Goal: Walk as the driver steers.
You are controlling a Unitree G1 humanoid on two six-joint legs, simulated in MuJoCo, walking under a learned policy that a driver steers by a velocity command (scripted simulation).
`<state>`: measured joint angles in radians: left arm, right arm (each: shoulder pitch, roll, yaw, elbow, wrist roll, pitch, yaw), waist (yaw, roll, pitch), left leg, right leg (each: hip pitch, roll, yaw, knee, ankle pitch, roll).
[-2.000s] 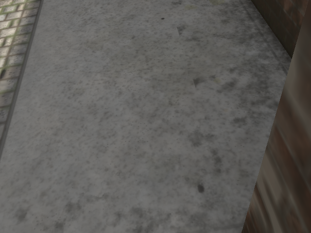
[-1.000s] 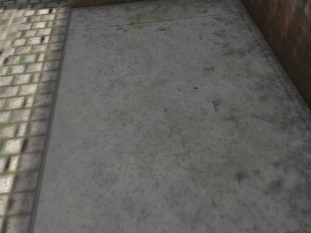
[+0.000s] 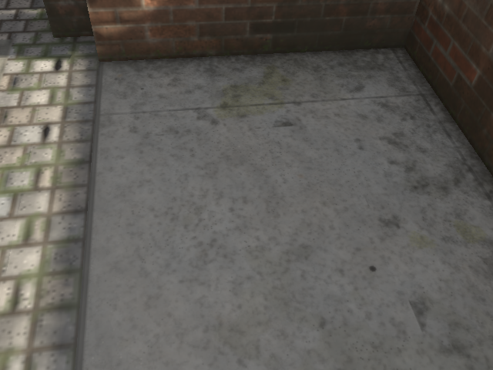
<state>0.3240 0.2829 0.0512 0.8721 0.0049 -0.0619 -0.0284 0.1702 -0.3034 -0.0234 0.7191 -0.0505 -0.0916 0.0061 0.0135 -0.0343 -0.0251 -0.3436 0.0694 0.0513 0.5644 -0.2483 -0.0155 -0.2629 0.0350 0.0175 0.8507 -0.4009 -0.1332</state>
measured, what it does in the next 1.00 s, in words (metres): walks ahead: right foot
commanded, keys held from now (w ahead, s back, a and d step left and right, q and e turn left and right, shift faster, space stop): w+e+shift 0.08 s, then e+shift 0.26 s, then q+shift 0.50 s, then w+q+shift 0.16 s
